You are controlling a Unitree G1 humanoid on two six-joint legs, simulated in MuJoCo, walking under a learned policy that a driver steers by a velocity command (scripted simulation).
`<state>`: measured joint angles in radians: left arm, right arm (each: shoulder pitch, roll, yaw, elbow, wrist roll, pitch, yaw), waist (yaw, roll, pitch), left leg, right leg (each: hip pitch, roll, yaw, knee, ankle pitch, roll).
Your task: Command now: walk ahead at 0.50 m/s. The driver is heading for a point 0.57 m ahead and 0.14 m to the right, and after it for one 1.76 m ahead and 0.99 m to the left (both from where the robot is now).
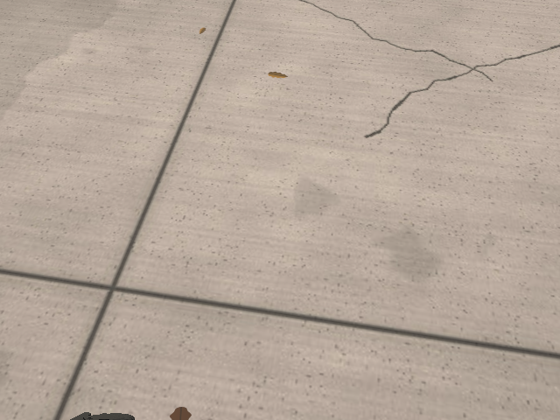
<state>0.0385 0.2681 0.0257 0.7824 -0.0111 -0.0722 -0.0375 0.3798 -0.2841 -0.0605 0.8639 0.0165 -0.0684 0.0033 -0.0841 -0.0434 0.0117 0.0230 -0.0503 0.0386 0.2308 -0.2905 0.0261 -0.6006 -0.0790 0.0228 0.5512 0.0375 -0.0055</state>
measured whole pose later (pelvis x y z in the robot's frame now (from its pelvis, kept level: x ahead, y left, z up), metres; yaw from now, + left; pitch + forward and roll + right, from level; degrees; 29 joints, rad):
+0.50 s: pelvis +0.27 -0.03 +0.00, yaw +0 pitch +2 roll -2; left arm 0.35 0.27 0.05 0.92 -0.01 -0.07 -0.01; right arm 0.07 -0.26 -0.04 0.78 0.01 -0.07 0.02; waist 0.08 0.04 0.01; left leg -0.63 0.10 -0.03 0.58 0.06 0.00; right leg 0.01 0.05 -0.05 0.21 -0.25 -0.04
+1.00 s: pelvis +0.50 +0.01 +0.00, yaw +4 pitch +2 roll +1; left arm 0.04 0.27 0.05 0.81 0.00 -0.03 0.02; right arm 0.26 -0.28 -0.07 0.90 0.01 -0.03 -0.01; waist -0.06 -0.04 0.04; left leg -0.18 -0.07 -0.02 0.36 -0.21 0.05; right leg -0.53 -0.03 0.07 0.62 -0.13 0.05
